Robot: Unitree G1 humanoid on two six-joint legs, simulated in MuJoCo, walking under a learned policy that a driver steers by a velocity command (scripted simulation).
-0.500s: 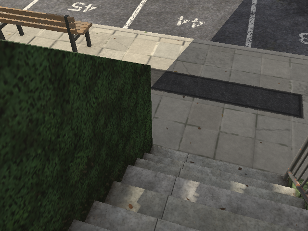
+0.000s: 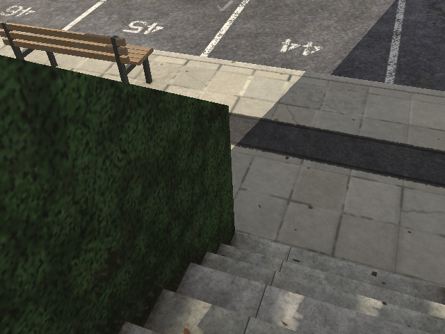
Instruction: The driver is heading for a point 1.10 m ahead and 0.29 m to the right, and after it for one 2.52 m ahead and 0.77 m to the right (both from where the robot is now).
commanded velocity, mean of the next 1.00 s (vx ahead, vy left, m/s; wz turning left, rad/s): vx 0.26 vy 0.00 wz -0.22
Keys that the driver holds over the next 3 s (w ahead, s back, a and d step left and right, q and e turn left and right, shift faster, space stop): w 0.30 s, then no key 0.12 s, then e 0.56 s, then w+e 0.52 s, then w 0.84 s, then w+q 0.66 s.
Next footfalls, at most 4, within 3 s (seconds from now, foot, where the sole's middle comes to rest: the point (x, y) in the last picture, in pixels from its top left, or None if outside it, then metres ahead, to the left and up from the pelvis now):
0.38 left None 0.33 0.09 -0.95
0.88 right None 0.46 -0.16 -1.13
1.42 left None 0.75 0.02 -1.33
2.16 right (324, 328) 0.95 -0.35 -1.52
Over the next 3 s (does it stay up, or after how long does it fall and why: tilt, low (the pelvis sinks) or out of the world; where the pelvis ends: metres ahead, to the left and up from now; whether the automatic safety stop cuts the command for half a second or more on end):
stays up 1.31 -0.38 -1.06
